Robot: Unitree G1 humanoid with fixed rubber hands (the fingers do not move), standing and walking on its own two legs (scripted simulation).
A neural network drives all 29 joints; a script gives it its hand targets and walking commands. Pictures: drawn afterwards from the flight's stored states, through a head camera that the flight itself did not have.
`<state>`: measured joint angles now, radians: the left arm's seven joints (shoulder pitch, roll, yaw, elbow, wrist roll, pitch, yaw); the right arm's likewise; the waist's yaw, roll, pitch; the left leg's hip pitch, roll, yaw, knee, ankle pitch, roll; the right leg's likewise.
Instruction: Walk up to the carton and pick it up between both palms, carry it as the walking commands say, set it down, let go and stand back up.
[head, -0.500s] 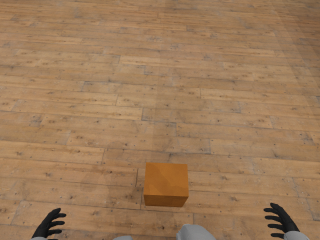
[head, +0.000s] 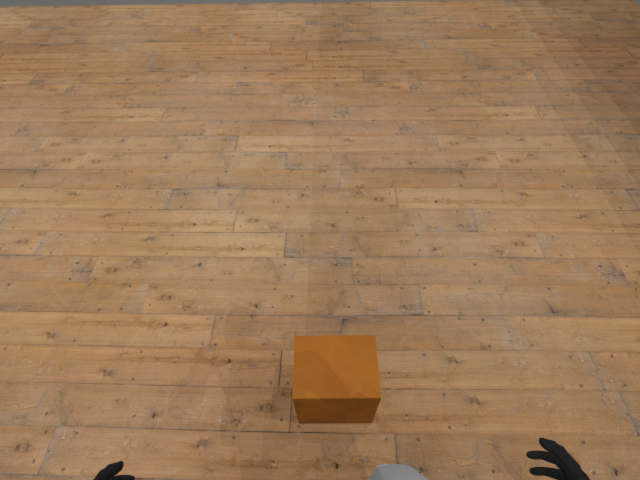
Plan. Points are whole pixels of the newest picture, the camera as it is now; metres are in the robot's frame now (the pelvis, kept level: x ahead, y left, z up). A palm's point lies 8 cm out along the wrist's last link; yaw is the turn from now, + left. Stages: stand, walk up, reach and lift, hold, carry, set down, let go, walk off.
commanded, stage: walk up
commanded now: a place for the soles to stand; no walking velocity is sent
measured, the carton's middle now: (335, 381) +0.42 -0.02 -0.63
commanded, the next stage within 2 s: none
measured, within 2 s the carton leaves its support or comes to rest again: neither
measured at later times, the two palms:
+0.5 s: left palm out of the picture +0.13 +0.29 -0.10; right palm out of the picture +0.06 -0.32 -0.10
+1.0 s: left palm (77, 474) +0.15 +0.33 -0.10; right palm out of the picture +0.10 -0.29 -0.11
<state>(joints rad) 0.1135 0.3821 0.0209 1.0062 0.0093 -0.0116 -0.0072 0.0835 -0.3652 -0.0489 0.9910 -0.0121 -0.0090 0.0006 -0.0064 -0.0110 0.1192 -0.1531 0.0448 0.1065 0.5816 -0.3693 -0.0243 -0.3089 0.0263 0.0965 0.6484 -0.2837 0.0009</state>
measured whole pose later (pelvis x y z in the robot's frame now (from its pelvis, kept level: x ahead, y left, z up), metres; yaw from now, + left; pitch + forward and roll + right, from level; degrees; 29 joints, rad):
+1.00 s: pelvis +0.04 +0.03 +0.00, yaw -4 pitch -4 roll +0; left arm 0.18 0.38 0.04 0.91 0.02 -0.06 0.02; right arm 0.17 -0.38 -0.07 0.89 0.00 0.00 0.01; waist -0.01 0.02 0.13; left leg -0.26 -0.01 -0.03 0.82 -0.55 0.03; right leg -0.26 0.02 0.07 0.63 -0.31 0.00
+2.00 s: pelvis +0.03 +0.02 +0.01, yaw -1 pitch -3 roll +0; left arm 0.05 0.38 0.05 1.03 0.00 0.03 -0.02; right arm 0.07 -0.37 -0.04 1.04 0.00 -0.01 -0.02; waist -0.01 -0.01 0.13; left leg -0.19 0.01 -0.07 0.47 -0.23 -0.04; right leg -0.20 0.00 0.02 0.49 -0.24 0.01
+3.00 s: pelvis -0.02 +0.00 +0.02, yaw +2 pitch -3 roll +0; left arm 0.10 0.36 0.03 1.03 0.00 -0.01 -0.02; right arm 0.06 -0.33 -0.02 1.02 -0.01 -0.02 0.01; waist 0.01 -0.02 0.09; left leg -0.15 -0.02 -0.08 0.40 -0.19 0.00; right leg -0.17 0.02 0.01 0.37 -0.15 -0.01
